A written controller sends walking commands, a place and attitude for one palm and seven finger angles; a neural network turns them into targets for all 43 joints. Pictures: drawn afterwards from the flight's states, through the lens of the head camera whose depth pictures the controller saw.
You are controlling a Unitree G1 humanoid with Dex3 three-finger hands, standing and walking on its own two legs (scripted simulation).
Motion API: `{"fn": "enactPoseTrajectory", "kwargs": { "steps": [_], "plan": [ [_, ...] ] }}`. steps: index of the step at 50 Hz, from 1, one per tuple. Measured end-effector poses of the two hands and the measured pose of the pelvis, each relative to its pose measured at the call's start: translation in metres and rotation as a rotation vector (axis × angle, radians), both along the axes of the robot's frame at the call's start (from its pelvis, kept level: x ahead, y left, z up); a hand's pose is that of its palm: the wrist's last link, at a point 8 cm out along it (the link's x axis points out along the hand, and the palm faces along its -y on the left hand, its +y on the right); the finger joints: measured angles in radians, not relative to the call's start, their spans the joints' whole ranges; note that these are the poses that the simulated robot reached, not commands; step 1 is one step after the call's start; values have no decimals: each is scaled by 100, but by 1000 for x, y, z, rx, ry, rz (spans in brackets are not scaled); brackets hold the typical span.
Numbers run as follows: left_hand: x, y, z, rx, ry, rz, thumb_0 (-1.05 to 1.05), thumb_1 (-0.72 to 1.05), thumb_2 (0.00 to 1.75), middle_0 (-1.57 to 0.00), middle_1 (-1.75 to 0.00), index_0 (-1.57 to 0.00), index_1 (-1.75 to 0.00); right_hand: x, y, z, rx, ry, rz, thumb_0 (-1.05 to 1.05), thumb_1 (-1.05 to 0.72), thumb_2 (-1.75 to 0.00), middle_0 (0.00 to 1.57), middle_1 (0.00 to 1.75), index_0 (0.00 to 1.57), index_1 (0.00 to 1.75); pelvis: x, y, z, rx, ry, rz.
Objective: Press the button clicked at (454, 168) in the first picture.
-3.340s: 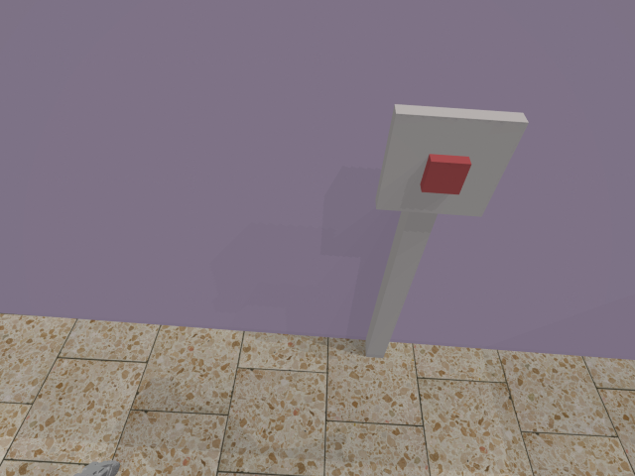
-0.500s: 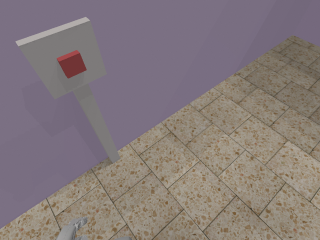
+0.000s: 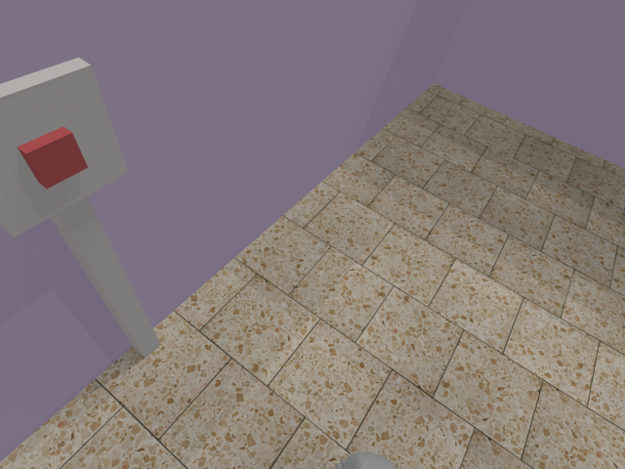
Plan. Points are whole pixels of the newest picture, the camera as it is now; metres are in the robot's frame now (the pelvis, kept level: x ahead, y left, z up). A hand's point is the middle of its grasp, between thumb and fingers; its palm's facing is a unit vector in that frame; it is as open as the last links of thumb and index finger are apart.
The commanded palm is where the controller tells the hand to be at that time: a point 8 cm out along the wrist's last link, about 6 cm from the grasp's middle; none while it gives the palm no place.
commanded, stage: walk to a spot facing it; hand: left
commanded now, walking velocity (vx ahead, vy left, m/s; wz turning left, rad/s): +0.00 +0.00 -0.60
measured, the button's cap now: (53, 156) +0.50 +0.44 +0.05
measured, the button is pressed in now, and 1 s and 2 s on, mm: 0 0 0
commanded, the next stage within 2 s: turn to face it in 1.88 s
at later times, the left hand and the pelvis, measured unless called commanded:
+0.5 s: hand out of the picture +0.13 +0.13 -0.16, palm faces -0.27 -0.93 -0.24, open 7.3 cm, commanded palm none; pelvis -0.01 -0.03 +0.00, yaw -18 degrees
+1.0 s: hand (247, 417) +0.22 +0.10 -0.17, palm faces -0.57 -0.81 -0.15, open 7.4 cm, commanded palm none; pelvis +0.04 -0.02 +0.01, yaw -37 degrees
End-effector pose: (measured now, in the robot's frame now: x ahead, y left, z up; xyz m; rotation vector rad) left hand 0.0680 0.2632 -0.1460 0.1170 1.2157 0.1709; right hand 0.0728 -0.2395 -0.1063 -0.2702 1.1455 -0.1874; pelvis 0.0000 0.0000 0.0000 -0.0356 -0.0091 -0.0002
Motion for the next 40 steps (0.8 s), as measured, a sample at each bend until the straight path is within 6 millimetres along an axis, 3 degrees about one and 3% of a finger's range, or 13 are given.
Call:
{"fn": "enactPoseTrajectory", "kwargs": {
  "steps": [7,16,24,33,36,40],
  "plan": [
    [20,-18,6,-1,26,-107,1,91,90,-20,-30,-20,-30,-42,-7,-9,38,35,-133,0,-90,-90,20,30,21,30,-3,-3,1,-2,-4,-95],
    [65,-69,12,65,-68,-273,0,91,90,-20,-30,-20,-30,-111,-50,-49,79,130,-306,1,-91,-90,20,30,21,30,-13,-31,-17,18,-5,-204],
    [70,-84,19,64,-41,-352,0,91,90,-20,-30,-20,-30,-118,-63,-29,53,89,-382,1,-91,-90,20,30,20,29,-15,-35,-4,36,2,-303],
    [88,-66,-4,21,-3,-423,0,91,90,-20,-30,-20,-30,-102,-41,-12,-16,-25,-436,1,-91,-90,20,30,20,29,-7,-8,-11,16,13,-415],
    [99,-60,-9,6,15,-459,0,91,90,-20,-30,-20,-30,-110,-24,-5,-28,-39,-455,0,-91,-90,20,30,20,29,-2,1,-9,13,7,-461],
    [119,-62,1,-15,17,-512,1,91,90,-20,-30,-20,-30,-133,-1,3,-10,7,-518,0,-91,-90,20,30,21,29,9,3,2,-3,8,-510]
  ]
}}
